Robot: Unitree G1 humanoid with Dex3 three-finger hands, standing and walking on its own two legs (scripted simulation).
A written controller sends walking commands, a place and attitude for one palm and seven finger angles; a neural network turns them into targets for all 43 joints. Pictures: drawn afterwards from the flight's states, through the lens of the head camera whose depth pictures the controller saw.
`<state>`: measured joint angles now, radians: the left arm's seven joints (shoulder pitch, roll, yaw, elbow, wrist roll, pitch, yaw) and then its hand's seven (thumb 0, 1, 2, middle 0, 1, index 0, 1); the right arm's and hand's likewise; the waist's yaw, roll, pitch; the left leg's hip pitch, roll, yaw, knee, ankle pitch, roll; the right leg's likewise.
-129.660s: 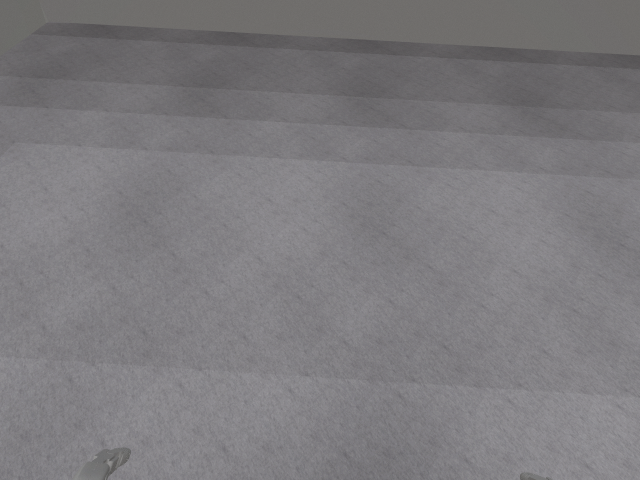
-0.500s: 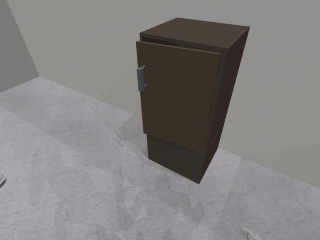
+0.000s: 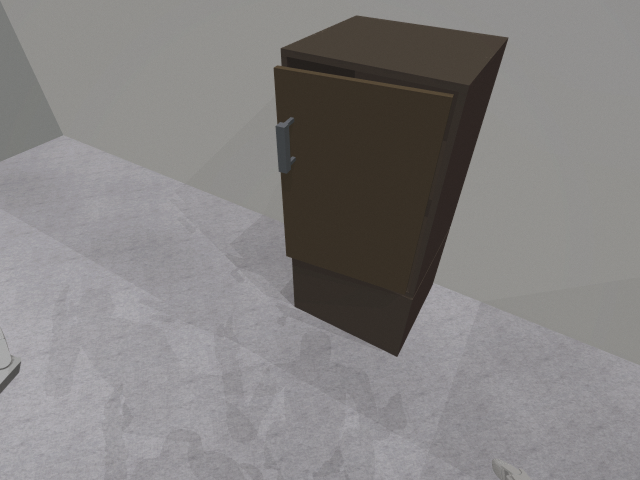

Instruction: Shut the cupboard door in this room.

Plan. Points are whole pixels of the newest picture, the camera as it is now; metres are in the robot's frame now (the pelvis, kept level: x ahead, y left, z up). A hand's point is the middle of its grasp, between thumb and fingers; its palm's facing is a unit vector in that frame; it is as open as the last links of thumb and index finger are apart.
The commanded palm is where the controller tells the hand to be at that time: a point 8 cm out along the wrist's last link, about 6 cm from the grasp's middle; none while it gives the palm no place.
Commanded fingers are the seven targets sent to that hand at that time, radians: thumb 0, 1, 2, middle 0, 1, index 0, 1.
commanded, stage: stop stepping back and stand still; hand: left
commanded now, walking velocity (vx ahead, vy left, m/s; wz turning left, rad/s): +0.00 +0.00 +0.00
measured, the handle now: (287, 144) +0.86 +0.13 +0.02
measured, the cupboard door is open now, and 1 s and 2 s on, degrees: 7 7 7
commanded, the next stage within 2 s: let the arm hang, fingers relaxed in 0.34 s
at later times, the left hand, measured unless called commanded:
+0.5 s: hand (66, 397) +0.18 +0.29 +0.08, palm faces +0.43 -0.78 -0.45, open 7.4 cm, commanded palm none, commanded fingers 0.00 0.90 0.90 -0.20 -0.30 -0.20 -0.30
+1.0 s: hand out of the picture -0.05 +0.18 -0.16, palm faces +0.05 -0.97 -0.25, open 7.2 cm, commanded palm none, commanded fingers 0.00 0.90 0.90 -0.20 -0.30 -0.20 -0.30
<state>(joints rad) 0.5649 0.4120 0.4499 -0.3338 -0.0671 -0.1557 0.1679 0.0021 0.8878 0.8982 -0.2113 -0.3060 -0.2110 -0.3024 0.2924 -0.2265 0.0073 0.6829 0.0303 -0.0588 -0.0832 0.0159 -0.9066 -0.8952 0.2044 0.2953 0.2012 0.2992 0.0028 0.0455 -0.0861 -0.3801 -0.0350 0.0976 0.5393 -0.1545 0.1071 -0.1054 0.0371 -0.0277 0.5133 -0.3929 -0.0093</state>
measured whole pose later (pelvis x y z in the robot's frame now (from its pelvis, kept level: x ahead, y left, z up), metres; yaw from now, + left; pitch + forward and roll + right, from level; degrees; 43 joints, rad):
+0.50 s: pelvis +0.00 -0.01 +0.00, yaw +3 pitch +1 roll -2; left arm 0.43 0.36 0.30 -0.08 -0.02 -0.10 0.11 0.00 0.90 0.90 -0.20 -0.30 -0.20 -0.30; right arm 0.21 -0.27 0.02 0.70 0.02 -0.10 -0.03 0.01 -0.91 -0.90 0.20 0.30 0.20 0.30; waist 0.03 0.07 -0.07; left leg -0.40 -0.05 0.07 0.46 -0.09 0.09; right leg -0.12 0.05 -0.04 0.45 -0.35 -0.03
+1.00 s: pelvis +0.00 -0.02 +0.01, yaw +3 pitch -1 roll -1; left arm 0.38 0.23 0.01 1.10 0.01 0.02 0.02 0.00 0.93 0.90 -0.20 -0.30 -0.20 -0.30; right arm 0.28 -0.22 0.02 1.07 -0.01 0.02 -0.02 0.01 -0.91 -0.89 0.20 0.29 0.20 0.30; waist -0.01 0.02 0.04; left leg -0.32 -0.04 0.05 0.41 -0.08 0.08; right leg -0.03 0.07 -0.04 0.38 -0.33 -0.05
